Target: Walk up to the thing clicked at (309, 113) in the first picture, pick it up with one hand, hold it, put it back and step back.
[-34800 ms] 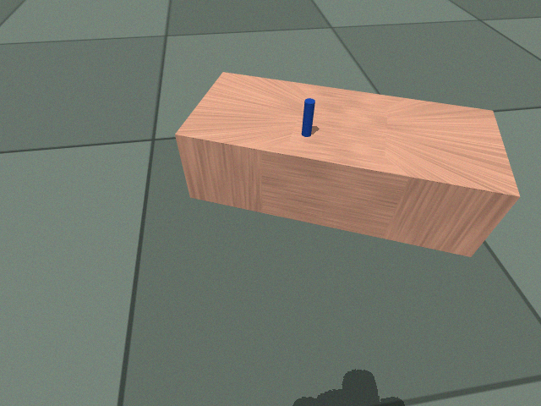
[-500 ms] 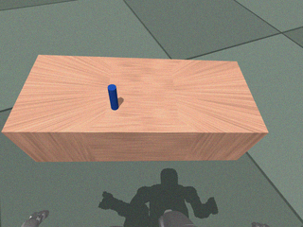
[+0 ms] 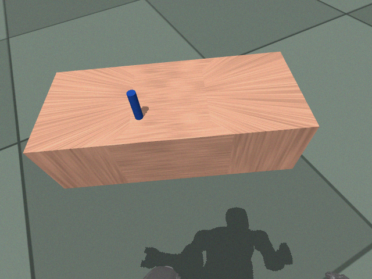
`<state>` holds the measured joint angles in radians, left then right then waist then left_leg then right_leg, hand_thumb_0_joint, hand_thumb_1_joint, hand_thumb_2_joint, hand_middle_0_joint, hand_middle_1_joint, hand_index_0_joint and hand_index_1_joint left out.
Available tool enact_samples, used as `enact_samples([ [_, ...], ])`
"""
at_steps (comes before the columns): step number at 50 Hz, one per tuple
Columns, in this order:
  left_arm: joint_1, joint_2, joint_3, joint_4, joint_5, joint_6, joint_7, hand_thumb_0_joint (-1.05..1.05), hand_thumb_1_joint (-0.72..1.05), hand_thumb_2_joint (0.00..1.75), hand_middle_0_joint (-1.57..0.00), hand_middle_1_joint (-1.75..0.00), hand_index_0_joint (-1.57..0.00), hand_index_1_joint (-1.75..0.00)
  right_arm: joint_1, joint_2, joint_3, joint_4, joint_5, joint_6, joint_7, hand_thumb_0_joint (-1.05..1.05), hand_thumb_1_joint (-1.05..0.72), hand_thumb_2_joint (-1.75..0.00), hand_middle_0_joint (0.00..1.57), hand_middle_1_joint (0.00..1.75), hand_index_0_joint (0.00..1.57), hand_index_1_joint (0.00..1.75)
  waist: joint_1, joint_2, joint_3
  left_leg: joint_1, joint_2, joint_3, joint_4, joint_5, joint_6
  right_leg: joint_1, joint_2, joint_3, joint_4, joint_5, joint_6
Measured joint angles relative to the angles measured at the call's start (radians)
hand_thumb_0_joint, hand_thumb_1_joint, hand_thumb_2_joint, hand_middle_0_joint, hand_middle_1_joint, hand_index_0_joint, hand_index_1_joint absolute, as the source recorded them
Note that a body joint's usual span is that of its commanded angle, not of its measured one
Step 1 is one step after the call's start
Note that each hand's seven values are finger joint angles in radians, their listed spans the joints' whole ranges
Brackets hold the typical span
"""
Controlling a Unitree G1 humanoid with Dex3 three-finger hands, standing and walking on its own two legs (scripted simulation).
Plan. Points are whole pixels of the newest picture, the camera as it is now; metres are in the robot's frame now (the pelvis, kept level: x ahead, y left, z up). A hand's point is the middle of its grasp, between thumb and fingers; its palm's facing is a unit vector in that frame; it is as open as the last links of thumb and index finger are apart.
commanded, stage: step back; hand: left
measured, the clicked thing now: (135, 105) +0.86 +0.29 -0.30
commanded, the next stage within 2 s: stand in 1.74 s
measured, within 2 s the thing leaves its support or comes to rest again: neither
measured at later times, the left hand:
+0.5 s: hand out of the picture -0.10 +0.23 -0.16, palm faces +0.01 -0.90 -0.43, open 7.4 cm
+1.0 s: hand out of the picture -0.25 +0.25 -0.14, palm faces +0.15 -0.89 -0.43, open 7.4 cm
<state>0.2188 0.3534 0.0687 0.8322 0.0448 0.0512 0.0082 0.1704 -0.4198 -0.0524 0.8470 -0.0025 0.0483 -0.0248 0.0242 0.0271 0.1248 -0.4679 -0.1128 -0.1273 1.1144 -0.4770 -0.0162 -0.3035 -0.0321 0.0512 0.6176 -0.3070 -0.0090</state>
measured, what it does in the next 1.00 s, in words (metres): walks backwards: left foot, then right foot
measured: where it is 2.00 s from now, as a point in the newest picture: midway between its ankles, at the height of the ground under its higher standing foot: outside the picture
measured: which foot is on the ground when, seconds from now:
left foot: up 0.00-0.10, down 0.12-0.50, up 0.52-0.86, down 0.88-1.00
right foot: down 0.00-0.16, up 0.18-0.44, down 0.46-0.92, up 0.94-1.00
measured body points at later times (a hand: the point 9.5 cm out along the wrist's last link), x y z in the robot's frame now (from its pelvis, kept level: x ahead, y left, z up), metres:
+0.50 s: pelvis -0.16 -0.05 -0.02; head -0.10 -0.06 +0.43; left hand -0.10 +0.27 -0.13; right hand +0.01 -0.35 -0.13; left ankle -0.06 +0.11 -0.73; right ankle -0.19 -0.16 -0.74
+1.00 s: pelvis -0.27 -0.04 +0.00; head -0.27 -0.04 +0.45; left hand -0.26 +0.30 -0.11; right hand -0.17 -0.34 -0.13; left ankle -0.29 +0.09 -0.73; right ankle -0.21 -0.15 -0.70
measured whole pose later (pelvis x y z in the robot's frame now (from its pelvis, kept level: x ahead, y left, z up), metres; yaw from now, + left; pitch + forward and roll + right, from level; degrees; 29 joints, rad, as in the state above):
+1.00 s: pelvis -0.27 -0.04 +0.00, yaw +8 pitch -3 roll +1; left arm 0.24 0.40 0.07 0.96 0.03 0.02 0.01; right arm 0.24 -0.38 -0.06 0.96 -0.06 0.04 0.04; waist 0.00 0.00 0.04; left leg -0.21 -0.01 -0.02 0.60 -0.37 0.03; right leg -0.41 -0.03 -0.01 0.87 -0.49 -0.01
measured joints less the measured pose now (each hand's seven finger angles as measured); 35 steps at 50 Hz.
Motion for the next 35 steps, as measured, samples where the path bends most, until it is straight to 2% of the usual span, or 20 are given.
enact_samples([
  [4, -0.065, 0.02, 0.005, -0.055, -0.004, -0.011, 0.019, 0.01, 0.9, 0.9, -0.21, -0.3, -0.2, -0.3, 0.021, 0.014, 0.005, 0.013, -0.012, -0.005, 0.001, 0.0, -0.9, -0.9, 0.2, 0.3, 0.2, 0.3, -0.015, 0.0, 0.037, 0.113, 0.049, 0.054, -0.238, -0.019, -0.003, -0.047, 0.004, -0.054, 0.035, 0.015, -0.004],
  [6, -0.098, 0.033, 0.003, -0.076, -0.014, -0.006, 0.021, 0.01, 0.9, 0.9, -0.21, -0.3, -0.2, -0.3, 0.03, 0.025, 0.007, 0.018, -0.018, -0.013, 0.006, 0.0, -0.9, -0.9, 0.2, 0.3, 0.2, 0.3, -0.023, -0.013, 0.053, 0.186, 0.069, 0.089, -0.431, 0.073, 0.007, -0.079, -0.005, -0.08, 0.087, 0.004, -0.001],
  [7, -0.118, 0.043, 0.003, -0.078, -0.018, -0.001, 0.021, 0.01, 0.9, 0.9, -0.21, -0.3, -0.2, -0.3, 0.024, 0.041, 0.005, 0.027, -0.022, -0.015, 0.007, 0.0, -0.9, -0.9, 0.2, 0.3, 0.2, 0.3, -0.022, -0.044, 0.071, 0.204, 0.054, 0.101, -0.474, 0.132, 0.02, -0.091, -0.024, -0.075, 0.118, -0.003, 0.003],
  [8, -0.132, 0.052, 0.005, -0.077, -0.022, 0.006, 0.021, 0.0, 0.9, 0.9, -0.21, -0.3, -0.2, -0.3, 0.016, 0.059, 0.006, 0.034, -0.027, -0.014, 0.01, 0.0, -0.9, -0.9, 0.2, 0.3, 0.2, 0.3, -0.01, -0.082, 0.089, 0.212, 0.036, 0.119, -0.483, 0.149, 0.028, -0.101, -0.038, -0.051, 0.14, 0.001, -0.001],
  [9, -0.137, 0.052, 0.005, -0.073, -0.027, 0.011, 0.022, 0.0, 0.9, 0.9, -0.21, -0.3, -0.2, -0.3, 0.013, 0.068, 0.011, 0.034, -0.032, -0.011, 0.016, 0.0, -0.9, -0.9, 0.2, 0.3, 0.2, 0.3, 0.0, -0.097, 0.093, 0.209, 0.035, 0.13, -0.481, 0.154, 0.032, -0.116, -0.025, -0.023, 0.175, -0.056, -0.008],
  [11, -0.133, 0.038, -0.001, -0.054, -0.03, 0.023, 0.025, 0.0, 0.9, 0.9, -0.21, -0.3, -0.2, -0.3, 0.011, 0.069, 0.02, 0.027, -0.036, -0.01, 0.027, 0.0, -0.9, -0.9, 0.2, 0.3, 0.21, 0.3, -0.016, -0.075, 0.08, 0.188, 0.065, 0.11, -0.468, 0.163, 0.037, -0.147, 0.045, 0.009, 0.319, -0.209, -0.01],
  [12, -0.128, 0.032, -0.005, -0.044, -0.032, 0.027, 0.022, 0.0, 0.9, 0.9, -0.21, -0.3, -0.2, -0.3, 0.009, 0.068, 0.021, 0.024, -0.038, -0.011, 0.028, 0.0, -0.9, -0.9, 0.21, 0.3, 0.21, 0.3, -0.025, -0.063, 0.072, 0.182, 0.08, 0.098, -0.475, 0.175, 0.037, -0.157, 0.076, 0.023, 0.395, -0.239, -0.011],
  [14, -0.109, 0.03, -0.007, -0.031, -0.037, 0.028, 0.016, 0.0, 0.9, 0.9, -0.21, -0.3, -0.2, -0.3, 0.001, 0.07, 0.022, 0.016, -0.042, -0.009, 0.025, 0.0, -0.9, -0.9, 0.21, 0.3, 0.21, 0.3, -0.022, -0.059, 0.05, 0.173, 0.102, 0.099, -0.508, 0.207, 0.033, -0.169, 0.116, 0.06, 0.519, -0.234, -0.014],
  [16, -0.086, 0.03, -0.006, -0.021, -0.039, 0.023, 0.011, 0.0, 0.9, 0.9, -0.21, -0.3, -0.2, -0.3, -0.014, 0.067, 0.02, 0.004, -0.041, -0.008, 0.024, 0.0, -0.9, -0.9, 0.21, 0.3, 0.21, 0.3, -0.014, -0.059, 0.033, 0.156, 0.119, 0.106, -0.529, 0.235, 0.028, -0.153, 0.125, 0.072, 0.567, -0.217, -0.007],
  [19, -0.06, 0.032, -0.007, -0.005, -0.035, 0.012, 0.009, 0.0, 0.9, 0.9, -0.21, -0.3, -0.2, -0.3, -0.048, 0.054, 0.013, -0.021, -0.041, -0.005, 0.025, 0.0, -0.9, -0.9, 0.21, 0.3, 0.21, 0.3, -0.004, -0.053, 0.03, 0.12, 0.136, 0.115, -0.531, 0.266, 0.024, -0.072, 0.094, 0.052, 0.454, -0.214, 0.018],
  [21, -0.045, 0.032, -0.01, 0.007, -0.033, 0.001, 0.011, 0.0, 0.9, 0.9, -0.21, -0.3, -0.2, -0.3, -0.075, 0.041, 0.01, -0.04, -0.04, 0.0, 0.027, 0.0, -0.9, -0.9, 0.21, 0.3, 0.21, 0.3, 0.006, -0.045, 0.037, 0.09, 0.149, 0.129, -0.512, 0.278, 0.015, -0.001, 0.062, 0.025, 0.289, -0.2, 0.024],
  [23, -0.032, 0.032, -0.01, 0.026, -0.03, -0.014, 0.013, 0.0, 0.9, 0.9, -0.21, -0.3, -0.2, -0.3, -0.104, 0.026, 0.008, -0.053, -0.034, 0.009, 0.031, 0.0, -0.9, -0.9, 0.21, 0.3, 0.21, 0.3, 0.016, -0.031, 0.042, 0.049, 0.164, 0.141, -0.468, 0.278, -0.001, 0.077, 0.038, -0.004, 0.084, -0.135, 0.018],
  [24, -0.039, 0.015, -0.01, 0.047, -0.026, -0.019, 0.017, 0.0, 0.9, 0.9, -0.21, -0.3, -0.2, -0.3, -0.122, 0.008, 0.003, -0.05, -0.029, 0.015, 0.031, 0.0, -0.9, -0.9, 0.21, 0.3, 0.21, 0.3, 0.009, 0.015, 0.06, 0.036, 0.189, 0.117, -0.44, 0.276, -0.005, 0.096, 0.064, -0.028, 0.05, -0.125, 0.005],
  [25, -0.041, -0.004, -0.015, 0.063, -0.019, -0.021, 0.016, 0.01, 0.9, 0.9, -0.21, -0.3, -0.2, -0.3, -0.127, -0.006, -0.002, -0.044, -0.024, 0.022, 0.03, 0.0, -0.9, -0.9, 0.21, 0.3, 0.21, 0.3, -0.004, 0.062, 0.069, 0.024, 0.203, 0.078, -0.421, 0.272, 0.012, 0.105, 0.09, -0.056, 0.039, -0.108, -0.006],
  [26, -0.032, -0.011, -0.019, 0.067, -0.013, -0.023, 0.011, 0.01, 0.9, 0.9, -0.21, -0.3, -0.2, -0.3, -0.121, -0.008, -0.007, -0.036, -0.02, 0.029, 0.026, 0.0, -0.9, -0.9, 0.2, 0.3, 0.21, 0.3, -0.008, 0.078, 0.059, 0.005, 0.178, 0.038, -0.385, 0.192, 0.019, 0.095, 0.091, -0.07, 0.046, -0.099, -0.014],
  [28, 0.0, -0.006, -0.021, 0.063, -0.006, -0.024, 0.007, 0.01, 0.9, 0.9, -0.21, -0.3, -0.2, -0.3, -0.098, 0.009, -0.01, -0.019, -0.016, 0.046, 0.019, 0.0, -0.9, -0.9, 0.2, 0.3, 0.2, 0.3, 0.026, 0.041, 0.023, -0.039, 0.087, 0.001, -0.21, 0.022, 0.011, 0.055, 0.057, -0.039, 0.065, -0.086, -0.026],
  [29, 0.014, -0.003, -0.02, 0.064, -0.004, -0.024, 0.011, 0.01, 0.9, 0.9, -0.21, -0.3, -0.2, -0.3, -0.089, 0.015, -0.008, -0.011, -0.015, 0.051, 0.021, 0.0, -0.9, -0.9, 0.2, 0.3, 0.2, 0.3, 0.04, 0.022, 0.013, -0.051, 0.05, -0.012, -0.119, -0.006, 0.009, 0.045, 0.041, -0.02, 0.056, -0.07, -0.028],
  [30, 0.022, -0.001, -0.019, 0.069, -0.005, -0.023, 0.014, 0.01, 0.9, 0.9, -0.21, -0.3, -0.2, -0.3, -0.08, 0.016, -0.004, -0.007, -0.012, 0.05, 0.024, 0.0, -0.9, -0.9, 0.2, 0.3, 0.2, 0.3, 0.04, 0.013, 0.007, -0.057, 0.02, -0.027, -0.047, -0.007, 0.008, 0.041, 0.028, -0.014, 0.037, -0.051, -0.027],
  [32, 0.022, 0.002, -0.013, 0.077, -0.006, -0.021, 0.02, 0.01, 0.9, 0.9, -0.21, -0.3, -0.2, -0.3, -0.057, 0.011, 0.0, -0.003, -0.01, 0.041, 0.024, 0.0, -0.9, -0.9, 0.2, 0.3, 0.2, 0.3, 0.021, 0.015, -0.003, -0.058, -0.008, -0.049, 0.041, 0.015, 0.003, 0.029, 0.011, -0.028, 0.005, -0.017, -0.023],
  [35, 0.008, 0.01, -0.006, 0.059, -0.002, -0.036, 0.024, 0.01, 0.9, 0.9, -0.21, -0.3, -0.2, -0.3, -0.023, -0.001, -0.001, 0.013, -0.016, 0.034, 0.021, 0.0, -0.9, -0.9, 0.2, 0.3, 0.2, 0.3, 0.01, 0.036, 0.0, -0.011, 0.006, -0.044, 0.046, 0.035, -0.009, -0.002, 0.008, -0.055, 0.001, 0.009, -0.024],
])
